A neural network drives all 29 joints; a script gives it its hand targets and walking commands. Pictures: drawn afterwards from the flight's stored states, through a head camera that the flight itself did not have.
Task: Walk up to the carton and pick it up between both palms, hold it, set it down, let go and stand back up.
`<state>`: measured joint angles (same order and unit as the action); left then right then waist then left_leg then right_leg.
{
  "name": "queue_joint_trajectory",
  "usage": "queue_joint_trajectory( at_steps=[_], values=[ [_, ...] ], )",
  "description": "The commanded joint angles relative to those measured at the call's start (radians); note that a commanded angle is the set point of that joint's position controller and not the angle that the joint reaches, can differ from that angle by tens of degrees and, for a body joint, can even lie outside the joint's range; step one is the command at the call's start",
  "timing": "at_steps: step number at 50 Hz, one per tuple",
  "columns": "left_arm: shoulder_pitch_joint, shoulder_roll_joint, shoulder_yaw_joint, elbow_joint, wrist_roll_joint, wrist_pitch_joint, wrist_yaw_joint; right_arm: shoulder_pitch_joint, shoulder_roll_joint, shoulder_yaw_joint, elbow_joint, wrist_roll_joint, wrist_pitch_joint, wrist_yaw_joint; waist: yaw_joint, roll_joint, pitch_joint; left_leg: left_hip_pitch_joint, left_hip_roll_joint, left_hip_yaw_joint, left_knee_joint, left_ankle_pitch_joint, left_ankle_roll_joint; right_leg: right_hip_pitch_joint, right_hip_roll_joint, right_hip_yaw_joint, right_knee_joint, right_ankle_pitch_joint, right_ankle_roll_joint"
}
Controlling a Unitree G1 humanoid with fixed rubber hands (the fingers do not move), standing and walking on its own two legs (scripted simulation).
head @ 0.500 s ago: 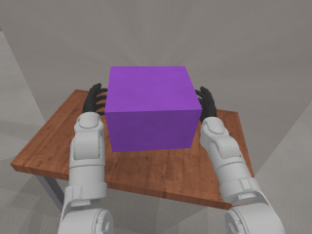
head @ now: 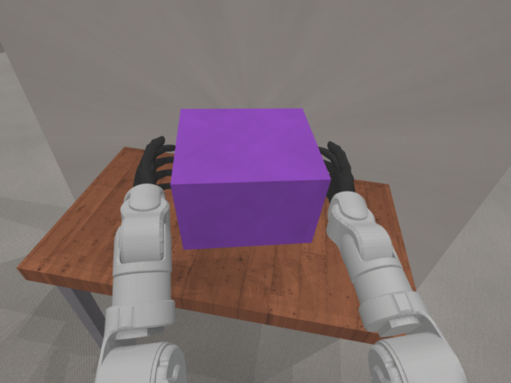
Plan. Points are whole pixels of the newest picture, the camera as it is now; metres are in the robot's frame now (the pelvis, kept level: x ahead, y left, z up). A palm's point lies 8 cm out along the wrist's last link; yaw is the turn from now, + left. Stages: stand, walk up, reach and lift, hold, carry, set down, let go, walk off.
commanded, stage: hold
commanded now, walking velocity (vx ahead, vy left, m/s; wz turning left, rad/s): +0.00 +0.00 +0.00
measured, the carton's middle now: (245, 175) +0.39 +0.01 +0.16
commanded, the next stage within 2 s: none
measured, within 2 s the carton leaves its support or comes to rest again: neither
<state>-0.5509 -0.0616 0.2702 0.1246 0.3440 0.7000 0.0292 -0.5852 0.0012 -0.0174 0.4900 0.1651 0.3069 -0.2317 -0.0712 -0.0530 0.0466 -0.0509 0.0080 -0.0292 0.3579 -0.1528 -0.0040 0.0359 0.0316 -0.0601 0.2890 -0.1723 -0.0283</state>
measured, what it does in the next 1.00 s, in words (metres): stands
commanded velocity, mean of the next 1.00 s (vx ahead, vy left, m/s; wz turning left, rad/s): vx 0.00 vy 0.00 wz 0.00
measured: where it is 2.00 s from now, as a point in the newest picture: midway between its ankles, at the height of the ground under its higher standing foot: outside the picture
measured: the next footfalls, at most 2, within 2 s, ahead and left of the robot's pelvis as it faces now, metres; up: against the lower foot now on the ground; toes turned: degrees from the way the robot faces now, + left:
none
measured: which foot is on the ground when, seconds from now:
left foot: down 0.00-1.00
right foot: down 0.00-1.00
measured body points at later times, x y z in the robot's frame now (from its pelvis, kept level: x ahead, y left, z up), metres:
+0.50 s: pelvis +0.00 +0.00 +0.00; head -0.04 +0.03 +0.45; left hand +0.37 +0.16 +0.17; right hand +0.37 -0.14 +0.16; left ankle +0.04 +0.12 -0.75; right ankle +0.00 -0.10 -0.75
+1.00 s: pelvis +0.00 +0.00 +0.00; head -0.04 +0.03 +0.45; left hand +0.37 +0.16 +0.17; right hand +0.37 -0.14 +0.16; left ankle +0.04 +0.12 -0.75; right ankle +0.00 -0.10 -0.75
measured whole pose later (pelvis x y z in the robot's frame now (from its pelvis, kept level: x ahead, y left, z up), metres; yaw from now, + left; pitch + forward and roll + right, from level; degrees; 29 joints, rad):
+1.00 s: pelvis +0.00 +0.00 +0.00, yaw +0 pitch -9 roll -1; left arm -0.55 -0.06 0.27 0.12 0.35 0.70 0.03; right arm -0.58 0.00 -0.02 0.49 0.16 0.30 -0.23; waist -0.07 -0.06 0.06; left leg -0.04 0.01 -0.03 0.36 -0.15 0.00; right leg 0.04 0.03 -0.07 0.29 -0.17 -0.03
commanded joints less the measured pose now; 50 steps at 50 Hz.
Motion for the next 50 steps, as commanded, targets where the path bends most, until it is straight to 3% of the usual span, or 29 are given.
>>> queue_joint_trajectory(
  at_steps=[1, 5, 19, 37, 50],
  values=[
    [-0.723, -0.537, -0.528, -0.130, -0.186, -0.078, -0.176, -0.901, 0.541, 0.353, -0.344, 0.048, -0.094, 0.120, -0.012, 0.090, -0.421, 0.195, -0.029, 0.040, -0.023, 0.210, -0.016, -0.028, 0.004, -0.015, -0.051, 0.152, 0.068],
    [-0.717, -0.533, -0.523, -0.143, -0.184, -0.078, -0.179, -0.899, 0.543, 0.369, -0.352, 0.059, -0.097, 0.117, -0.010, 0.084, -0.439, 0.203, -0.033, 0.040, -0.012, 0.245, -0.016, 0.000, 0.005, -0.015, -0.043, 0.200, 0.074],
    [-0.731, -0.530, -0.508, -0.128, -0.180, -0.083, -0.177, -0.912, 0.543, 0.356, -0.334, 0.047, -0.104, 0.123, -0.004, 0.081, -0.441, 0.206, -0.031, 0.043, -0.020, 0.224, -0.012, -0.017, 0.004, -0.018, -0.049, 0.164, 0.072],
    [-0.705, -0.530, -0.527, -0.155, -0.184, -0.080, -0.176, -0.900, 0.536, 0.377, -0.371, 0.062, -0.111, 0.116, -0.011, 0.086, -0.457, 0.229, -0.033, 0.039, 0.002, 0.286, -0.020, 0.003, 0.007, -0.019, -0.042, 0.226, 0.073],
    [-0.702, -0.531, -0.530, -0.155, -0.179, -0.072, -0.177, -0.885, 0.529, 0.363, -0.360, 0.055, -0.103, 0.119, -0.014, 0.096, -0.423, 0.214, -0.029, 0.040, -0.013, 0.248, -0.022, -0.014, 0.006, -0.022, -0.048, 0.176, 0.067]
  ],
)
